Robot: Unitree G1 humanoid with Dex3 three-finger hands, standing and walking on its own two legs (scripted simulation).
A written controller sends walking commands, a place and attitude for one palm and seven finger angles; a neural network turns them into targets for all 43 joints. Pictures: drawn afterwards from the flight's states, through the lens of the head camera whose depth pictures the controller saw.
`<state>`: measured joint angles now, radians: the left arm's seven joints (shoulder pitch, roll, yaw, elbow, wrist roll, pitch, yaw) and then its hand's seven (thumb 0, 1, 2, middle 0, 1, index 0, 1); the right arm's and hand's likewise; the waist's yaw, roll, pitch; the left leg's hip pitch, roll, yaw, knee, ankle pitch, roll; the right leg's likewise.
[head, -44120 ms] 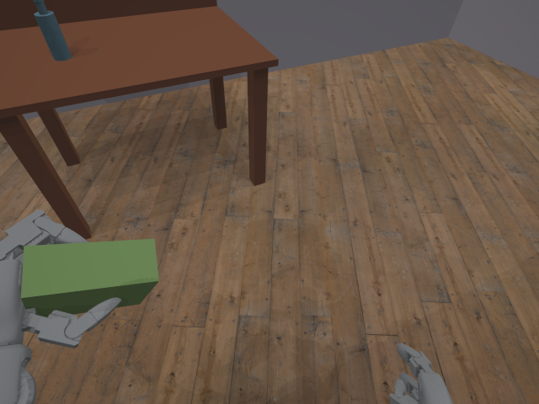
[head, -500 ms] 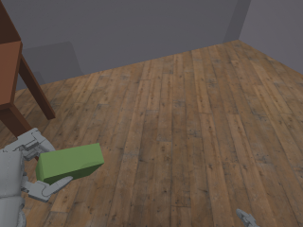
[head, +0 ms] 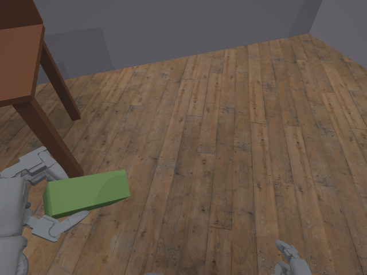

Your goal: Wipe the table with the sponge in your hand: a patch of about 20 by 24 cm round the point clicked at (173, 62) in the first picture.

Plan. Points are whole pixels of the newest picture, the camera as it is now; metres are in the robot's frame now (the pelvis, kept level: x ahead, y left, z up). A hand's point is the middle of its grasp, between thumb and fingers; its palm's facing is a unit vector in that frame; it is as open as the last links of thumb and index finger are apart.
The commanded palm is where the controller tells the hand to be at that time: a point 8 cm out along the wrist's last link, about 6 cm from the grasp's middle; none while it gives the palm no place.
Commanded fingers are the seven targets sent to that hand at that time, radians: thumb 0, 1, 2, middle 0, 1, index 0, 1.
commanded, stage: bring the hand home and regain balance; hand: left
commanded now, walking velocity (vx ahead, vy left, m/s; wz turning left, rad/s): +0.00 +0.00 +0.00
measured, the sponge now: (96, 193) +0.23 +0.19 +0.11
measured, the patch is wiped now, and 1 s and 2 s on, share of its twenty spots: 0.95 0.95 0.95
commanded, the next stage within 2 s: come to a stop and stand still in 0.48 s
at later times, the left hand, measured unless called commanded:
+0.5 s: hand (30, 174) +0.23 +0.28 +0.16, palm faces +0.36 -0.84 -0.40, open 9.0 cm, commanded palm +0.18 +0.32 +0.18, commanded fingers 0.00 0.10 1.30 -1.20 -1.60 -1.20 -1.60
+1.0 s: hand out of the picture +0.25 +0.34 +0.20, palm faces +0.48 -0.75 -0.46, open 9.0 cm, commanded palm +0.16 +0.32 +0.18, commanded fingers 0.00 0.10 1.30 -1.20 -1.60 -1.20 -1.60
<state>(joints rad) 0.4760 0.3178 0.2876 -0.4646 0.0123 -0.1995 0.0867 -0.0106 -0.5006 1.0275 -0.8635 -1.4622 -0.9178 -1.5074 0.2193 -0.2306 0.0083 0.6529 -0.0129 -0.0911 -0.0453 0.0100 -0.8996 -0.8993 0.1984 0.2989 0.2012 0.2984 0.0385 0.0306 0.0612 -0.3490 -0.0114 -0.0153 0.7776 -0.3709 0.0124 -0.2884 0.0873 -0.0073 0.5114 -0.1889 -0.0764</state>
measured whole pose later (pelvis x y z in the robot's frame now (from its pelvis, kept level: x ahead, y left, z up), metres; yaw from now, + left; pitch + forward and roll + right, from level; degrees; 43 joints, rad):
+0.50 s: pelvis +0.01 +0.04 +0.01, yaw -1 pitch -1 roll -1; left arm 0.45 0.35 0.32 -0.43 -0.01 -0.21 0.11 -0.01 -0.50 1.03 -0.86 -1.47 -0.92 -1.51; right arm 0.22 -0.20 0.04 0.60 -0.01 -0.10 -0.05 0.01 -0.90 -0.90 0.20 0.30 0.20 0.30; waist 0.02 0.00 0.02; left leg -0.16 -0.05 0.02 0.43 -0.26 0.06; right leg -0.24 0.05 0.03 0.40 -0.14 -0.02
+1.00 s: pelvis +0.00 +0.04 +0.01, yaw +0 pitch +0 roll -1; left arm 0.17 0.51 0.46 -0.28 -0.01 -0.27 0.06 -0.01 -0.51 1.03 -0.87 -1.46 -0.92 -1.51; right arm 0.20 -0.18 0.03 0.59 0.00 -0.14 -0.02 0.01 -0.90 -0.90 0.20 0.30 0.20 0.30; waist 0.08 -0.04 0.07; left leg -0.21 -0.06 0.02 0.46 -0.25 0.07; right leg -0.28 0.03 0.02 0.42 -0.14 -0.01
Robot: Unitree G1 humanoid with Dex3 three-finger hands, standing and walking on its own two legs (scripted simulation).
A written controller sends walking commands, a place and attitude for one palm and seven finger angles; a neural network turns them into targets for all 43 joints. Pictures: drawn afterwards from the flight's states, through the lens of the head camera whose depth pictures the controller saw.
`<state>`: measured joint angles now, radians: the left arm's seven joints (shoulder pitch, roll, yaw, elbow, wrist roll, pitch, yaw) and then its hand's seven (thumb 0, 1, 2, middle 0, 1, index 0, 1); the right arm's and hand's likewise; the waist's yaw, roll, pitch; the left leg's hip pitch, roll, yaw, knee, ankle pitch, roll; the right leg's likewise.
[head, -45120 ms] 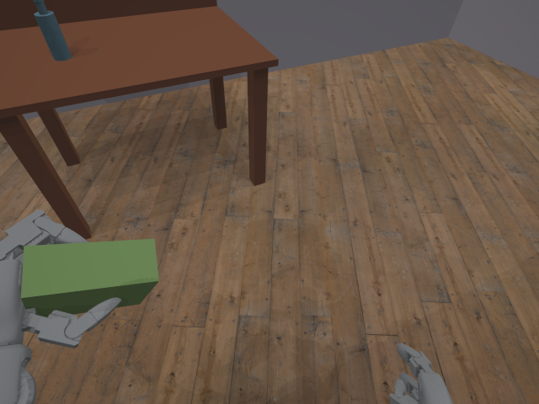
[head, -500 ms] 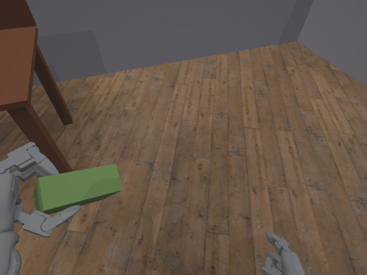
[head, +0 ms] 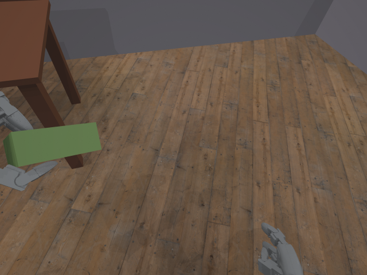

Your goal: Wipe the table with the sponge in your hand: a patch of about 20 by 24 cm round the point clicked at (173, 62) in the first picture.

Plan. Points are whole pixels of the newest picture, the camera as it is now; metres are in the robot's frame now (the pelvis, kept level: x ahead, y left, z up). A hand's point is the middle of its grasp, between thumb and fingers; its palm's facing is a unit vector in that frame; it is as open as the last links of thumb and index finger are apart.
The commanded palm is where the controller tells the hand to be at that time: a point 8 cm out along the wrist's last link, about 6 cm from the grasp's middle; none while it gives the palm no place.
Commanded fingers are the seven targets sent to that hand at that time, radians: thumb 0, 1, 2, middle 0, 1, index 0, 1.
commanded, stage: come to a stop and stand still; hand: left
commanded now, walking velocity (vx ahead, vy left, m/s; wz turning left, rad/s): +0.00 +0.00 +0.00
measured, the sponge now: (64, 143) +0.28 +0.26 +0.14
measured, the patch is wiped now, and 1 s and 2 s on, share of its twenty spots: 0.95 0.95 0.95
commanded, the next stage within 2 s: step back with the hand held close in 0.50 s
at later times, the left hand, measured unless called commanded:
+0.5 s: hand (51, 162) +0.23 +0.25 +0.17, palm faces +0.39 -0.87 -0.30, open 9.0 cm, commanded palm +0.17 +0.28 +0.18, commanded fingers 0.00 0.10 1.30 -1.20 -1.60 -1.20 -1.60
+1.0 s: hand (49, 181) +0.21 +0.24 +0.16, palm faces +0.34 -0.85 -0.39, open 9.0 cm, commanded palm +0.15 +0.28 +0.18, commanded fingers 0.00 0.10 1.30 -1.20 -1.60 -1.20 -1.60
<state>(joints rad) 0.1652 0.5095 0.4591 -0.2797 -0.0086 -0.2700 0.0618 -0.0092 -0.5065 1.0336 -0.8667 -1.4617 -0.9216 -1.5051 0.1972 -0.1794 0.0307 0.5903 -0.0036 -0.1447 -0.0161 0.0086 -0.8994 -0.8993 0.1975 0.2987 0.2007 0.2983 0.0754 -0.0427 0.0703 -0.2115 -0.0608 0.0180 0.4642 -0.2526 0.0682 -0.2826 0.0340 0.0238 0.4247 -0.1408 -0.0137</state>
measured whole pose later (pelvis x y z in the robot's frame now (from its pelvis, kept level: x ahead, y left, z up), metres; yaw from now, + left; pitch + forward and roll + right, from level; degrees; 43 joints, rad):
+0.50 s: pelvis +0.01 +0.00 +0.00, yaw -1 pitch -2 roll -1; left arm 0.37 0.34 0.34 -0.43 -0.03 -0.29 0.10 -0.01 -0.50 1.03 -0.87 -1.48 -0.92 -1.52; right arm 0.25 -0.21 0.01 0.57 0.00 -0.17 0.00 0.01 -0.90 -0.90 0.20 0.30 0.20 0.30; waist 0.03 -0.04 0.03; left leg -0.16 -0.05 0.03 0.46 -0.28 0.07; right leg -0.23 0.05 0.04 0.41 -0.15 -0.01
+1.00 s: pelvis -0.02 +0.00 +0.00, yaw -2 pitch -2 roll +0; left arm 0.39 0.37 0.36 -0.45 -0.03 -0.23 0.07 -0.01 -0.51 1.03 -0.87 -1.48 -0.92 -1.52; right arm 0.20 -0.18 0.03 0.51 0.00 -0.11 -0.02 0.01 -0.90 -0.90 0.20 0.30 0.20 0.30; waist 0.05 -0.05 0.10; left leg -0.21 -0.07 0.06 0.50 -0.25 0.08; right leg -0.30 0.03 0.06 0.49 -0.14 0.00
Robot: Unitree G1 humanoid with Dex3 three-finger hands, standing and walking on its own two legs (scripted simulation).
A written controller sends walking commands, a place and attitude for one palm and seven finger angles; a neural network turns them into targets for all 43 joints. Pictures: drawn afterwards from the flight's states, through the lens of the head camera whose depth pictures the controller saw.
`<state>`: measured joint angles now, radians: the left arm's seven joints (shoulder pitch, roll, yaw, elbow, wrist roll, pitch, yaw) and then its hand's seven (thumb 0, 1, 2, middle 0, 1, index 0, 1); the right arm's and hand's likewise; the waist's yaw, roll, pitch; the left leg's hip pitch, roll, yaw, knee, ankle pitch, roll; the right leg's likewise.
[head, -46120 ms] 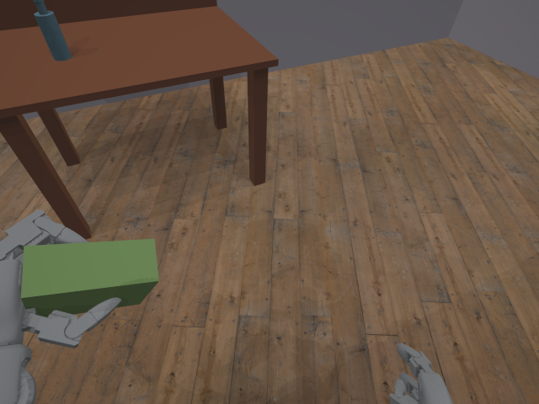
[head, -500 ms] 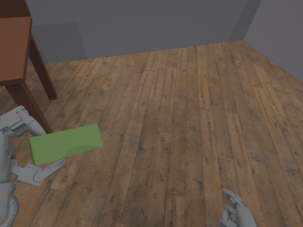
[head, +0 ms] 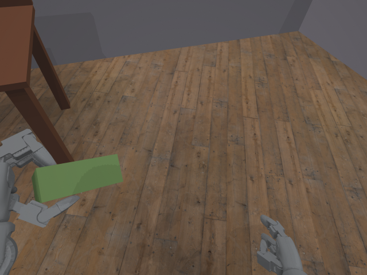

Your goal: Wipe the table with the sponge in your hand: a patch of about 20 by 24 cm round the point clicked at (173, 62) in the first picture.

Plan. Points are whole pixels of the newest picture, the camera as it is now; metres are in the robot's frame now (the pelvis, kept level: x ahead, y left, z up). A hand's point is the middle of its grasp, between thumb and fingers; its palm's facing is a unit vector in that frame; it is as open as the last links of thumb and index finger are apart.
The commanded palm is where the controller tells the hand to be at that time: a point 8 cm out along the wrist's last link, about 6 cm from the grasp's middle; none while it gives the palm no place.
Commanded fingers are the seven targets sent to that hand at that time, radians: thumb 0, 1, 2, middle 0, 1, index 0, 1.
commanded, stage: step back with the hand held close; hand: left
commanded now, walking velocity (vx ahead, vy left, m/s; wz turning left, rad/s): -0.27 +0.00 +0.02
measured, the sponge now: (87, 176) +0.25 +0.21 +0.11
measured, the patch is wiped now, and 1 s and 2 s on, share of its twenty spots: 0.95 0.95 0.95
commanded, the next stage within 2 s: stop stepping back and stand still in 0.88 s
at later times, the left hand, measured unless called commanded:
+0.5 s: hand (11, 222) +0.15 +0.25 +0.17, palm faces +0.38 -0.82 -0.42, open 9.0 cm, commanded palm +0.09 +0.27 +0.18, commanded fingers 0.00 0.10 1.30 -1.20 -1.60 -1.20 -1.60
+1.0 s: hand out of the picture +0.03 +0.20 +0.17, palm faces +0.31 -0.85 -0.43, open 9.0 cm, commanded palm -0.04 +0.24 +0.18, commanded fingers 0.00 0.10 1.30 -1.20 -1.60 -1.20 -1.60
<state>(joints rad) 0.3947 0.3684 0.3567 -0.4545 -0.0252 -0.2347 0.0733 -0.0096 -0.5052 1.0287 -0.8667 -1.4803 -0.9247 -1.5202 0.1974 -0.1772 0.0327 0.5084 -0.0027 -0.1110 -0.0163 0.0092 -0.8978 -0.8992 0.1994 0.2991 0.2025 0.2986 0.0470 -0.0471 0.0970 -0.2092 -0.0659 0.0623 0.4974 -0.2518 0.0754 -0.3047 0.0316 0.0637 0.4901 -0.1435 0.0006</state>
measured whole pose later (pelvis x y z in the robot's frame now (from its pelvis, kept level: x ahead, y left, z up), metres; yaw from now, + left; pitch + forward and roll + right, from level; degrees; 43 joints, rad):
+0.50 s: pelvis -0.07 +0.00 +0.00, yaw +0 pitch +0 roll -3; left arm 0.44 0.39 0.41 -0.47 -0.02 -0.26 0.09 -0.01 -0.51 1.03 -0.87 -1.48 -0.93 -1.52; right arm 0.27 -0.18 0.00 0.56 0.00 -0.12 -0.02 0.01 -0.90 -0.90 0.20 0.30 0.20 0.30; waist 0.02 -0.01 0.05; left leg -0.37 0.00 0.02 0.47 -0.12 0.07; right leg -0.36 0.08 0.02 0.89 -0.39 0.01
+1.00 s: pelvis -0.20 -0.04 -0.01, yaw +0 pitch -1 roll -3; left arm 0.38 0.42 0.41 -0.47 -0.07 -0.25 0.04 -0.01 -0.51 1.03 -0.87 -1.48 -0.93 -1.52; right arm 0.18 -0.21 -0.02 0.54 0.01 -0.13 -0.02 0.01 -0.90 -0.90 0.20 0.30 0.20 0.30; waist -0.01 0.01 0.08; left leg -0.47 0.03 -0.01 0.35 0.04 0.01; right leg -0.21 0.07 -0.06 0.55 -0.35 -0.03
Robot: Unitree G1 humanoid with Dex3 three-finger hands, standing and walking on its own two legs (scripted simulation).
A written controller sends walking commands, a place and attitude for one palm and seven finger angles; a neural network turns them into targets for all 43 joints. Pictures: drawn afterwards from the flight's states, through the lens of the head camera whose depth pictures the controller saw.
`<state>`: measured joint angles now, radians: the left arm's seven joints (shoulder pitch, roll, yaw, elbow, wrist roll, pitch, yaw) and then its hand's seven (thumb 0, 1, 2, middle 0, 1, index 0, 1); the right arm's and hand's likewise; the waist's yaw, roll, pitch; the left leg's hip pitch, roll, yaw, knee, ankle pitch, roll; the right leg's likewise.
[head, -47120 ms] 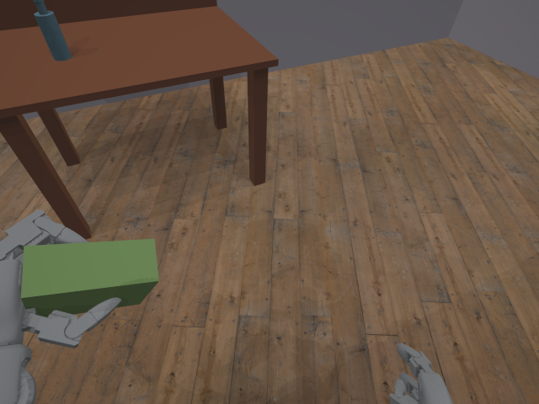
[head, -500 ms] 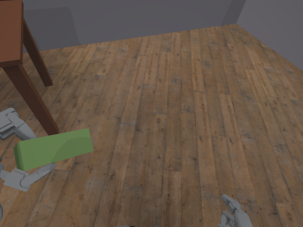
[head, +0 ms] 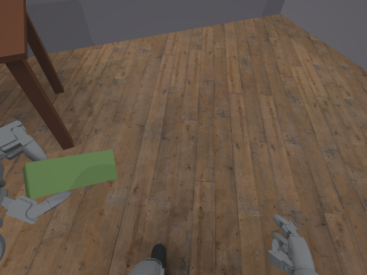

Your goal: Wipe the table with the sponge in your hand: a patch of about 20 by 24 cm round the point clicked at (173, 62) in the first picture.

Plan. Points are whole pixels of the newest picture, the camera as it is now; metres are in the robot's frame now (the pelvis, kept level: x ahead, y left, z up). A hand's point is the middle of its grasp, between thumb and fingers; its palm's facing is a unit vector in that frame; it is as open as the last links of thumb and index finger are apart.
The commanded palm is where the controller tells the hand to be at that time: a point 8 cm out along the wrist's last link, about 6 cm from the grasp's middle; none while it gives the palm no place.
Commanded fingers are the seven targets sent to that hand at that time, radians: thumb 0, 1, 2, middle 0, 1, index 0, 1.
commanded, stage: stop stepping back and stand still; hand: left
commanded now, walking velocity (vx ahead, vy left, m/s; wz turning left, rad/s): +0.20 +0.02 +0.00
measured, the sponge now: (81, 171) +0.26 +0.20 +0.13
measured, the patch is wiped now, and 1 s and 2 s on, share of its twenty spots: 0.95 0.95 0.95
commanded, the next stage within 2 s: take the last steps up to it in 0.68 s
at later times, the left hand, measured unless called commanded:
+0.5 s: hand out of the picture +0.14 +0.25 +0.19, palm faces +0.40 -0.80 -0.44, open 9.0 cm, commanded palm +0.09 +0.29 +0.19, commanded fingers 0.00 0.10 1.30 -1.20 -1.60 -1.20 -1.60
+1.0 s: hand out of the picture +0.17 +0.29 +0.18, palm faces +0.44 -0.79 -0.43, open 9.0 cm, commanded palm +0.11 +0.32 +0.19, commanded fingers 0.00 0.10 1.30 -1.20 -1.60 -1.20 -1.60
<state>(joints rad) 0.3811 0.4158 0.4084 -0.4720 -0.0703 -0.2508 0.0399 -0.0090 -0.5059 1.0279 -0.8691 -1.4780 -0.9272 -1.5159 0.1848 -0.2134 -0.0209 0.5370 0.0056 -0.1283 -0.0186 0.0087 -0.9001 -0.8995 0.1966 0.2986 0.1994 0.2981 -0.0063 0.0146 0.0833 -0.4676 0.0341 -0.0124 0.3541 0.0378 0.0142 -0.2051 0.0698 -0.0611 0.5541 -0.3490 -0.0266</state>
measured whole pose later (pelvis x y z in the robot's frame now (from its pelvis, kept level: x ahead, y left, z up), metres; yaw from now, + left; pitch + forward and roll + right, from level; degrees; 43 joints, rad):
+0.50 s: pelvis -0.07 +0.01 +0.01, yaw +0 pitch -1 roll +1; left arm 0.45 0.40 0.36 -0.45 -0.01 -0.22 0.12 -0.01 -0.50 1.03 -0.87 -1.48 -0.92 -1.52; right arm 0.25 -0.15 0.03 0.58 -0.01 -0.12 -0.01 0.01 -0.90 -0.90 0.20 0.30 0.20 0.30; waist 0.00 0.00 -0.03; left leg -0.23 0.00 0.04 0.54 -0.31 0.01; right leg -0.27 0.02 -0.07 0.54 -0.27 -0.04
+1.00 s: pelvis -0.04 +0.03 +0.00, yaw +3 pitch +0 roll -1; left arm 0.44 0.38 0.37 -0.46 -0.01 -0.23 0.13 -0.01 -0.51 1.03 -0.87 -1.48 -0.93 -1.52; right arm 0.24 -0.20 0.00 0.57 0.00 -0.11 -0.03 0.01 -0.90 -0.90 0.20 0.30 0.20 0.30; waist 0.00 0.01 0.00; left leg -0.35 0.01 0.04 0.69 -0.37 0.03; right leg -0.25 -0.01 -0.09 0.59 -0.35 -0.02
